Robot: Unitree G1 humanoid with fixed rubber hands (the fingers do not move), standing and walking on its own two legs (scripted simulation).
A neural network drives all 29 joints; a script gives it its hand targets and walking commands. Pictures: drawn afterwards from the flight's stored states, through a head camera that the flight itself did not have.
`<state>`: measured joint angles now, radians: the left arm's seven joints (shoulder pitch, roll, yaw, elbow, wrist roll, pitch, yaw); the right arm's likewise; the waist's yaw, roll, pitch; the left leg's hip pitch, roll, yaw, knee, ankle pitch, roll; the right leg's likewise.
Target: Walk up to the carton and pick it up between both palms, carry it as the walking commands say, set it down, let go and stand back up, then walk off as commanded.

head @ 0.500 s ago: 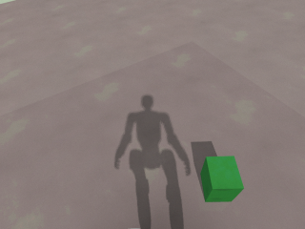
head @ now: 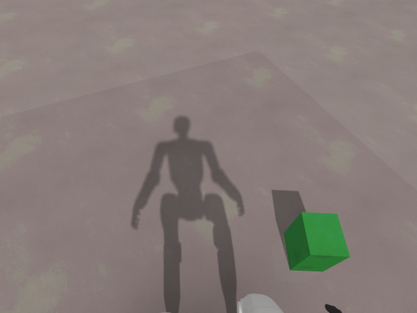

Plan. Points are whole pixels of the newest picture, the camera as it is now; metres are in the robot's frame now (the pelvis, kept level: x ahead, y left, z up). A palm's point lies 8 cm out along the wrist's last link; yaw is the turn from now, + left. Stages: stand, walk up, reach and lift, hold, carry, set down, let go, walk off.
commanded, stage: walk off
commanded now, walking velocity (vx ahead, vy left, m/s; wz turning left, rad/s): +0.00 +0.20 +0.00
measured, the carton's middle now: (312, 243) +0.45 -0.48 -0.65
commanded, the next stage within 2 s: stand in 1.74 s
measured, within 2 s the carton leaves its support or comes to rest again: neither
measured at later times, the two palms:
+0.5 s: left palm out of the picture -0.01 +0.37 -0.10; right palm out of the picture +0.05 -0.16 -0.14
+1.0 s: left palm out of the picture +0.05 +0.49 -0.13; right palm out of the picture +0.03 +0.00 -0.15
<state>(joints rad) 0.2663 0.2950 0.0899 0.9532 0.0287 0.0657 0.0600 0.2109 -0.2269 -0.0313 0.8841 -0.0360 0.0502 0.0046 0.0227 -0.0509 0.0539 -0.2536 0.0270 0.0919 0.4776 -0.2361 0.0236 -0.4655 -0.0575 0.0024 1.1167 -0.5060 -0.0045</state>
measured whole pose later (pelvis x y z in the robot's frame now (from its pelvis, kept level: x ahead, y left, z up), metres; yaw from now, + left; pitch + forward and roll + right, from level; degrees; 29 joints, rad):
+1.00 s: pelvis -0.01 +0.24 -0.01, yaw -1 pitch +0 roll +2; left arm 0.21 0.20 0.04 0.95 0.01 0.04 0.07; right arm 0.25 -0.21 -0.02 0.93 -0.03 0.05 -0.02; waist -0.01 0.01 0.03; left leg -0.25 -0.07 0.15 0.48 -0.24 0.09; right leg -0.27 -0.03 -0.13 0.64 -0.39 -0.04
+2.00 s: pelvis -0.04 +0.48 +0.01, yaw +0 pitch +0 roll +2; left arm 0.23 0.17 0.02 0.99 0.03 -0.01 0.05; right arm 0.27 -0.20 -0.04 1.00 -0.02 0.05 -0.02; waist 0.02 0.02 0.04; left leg -0.30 0.03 0.01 0.69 -0.35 -0.06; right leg -0.17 -0.07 -0.13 0.42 -0.24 -0.02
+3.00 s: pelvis -0.03 +0.53 +0.00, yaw +0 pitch -1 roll +0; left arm 0.31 0.14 0.01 1.17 0.01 0.00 0.04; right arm 0.31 -0.15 -0.01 1.10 -0.01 -0.02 -0.03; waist 0.00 0.00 0.03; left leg -0.15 0.02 0.04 0.41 -0.24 0.00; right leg -0.12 -0.11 -0.11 0.37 -0.22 0.07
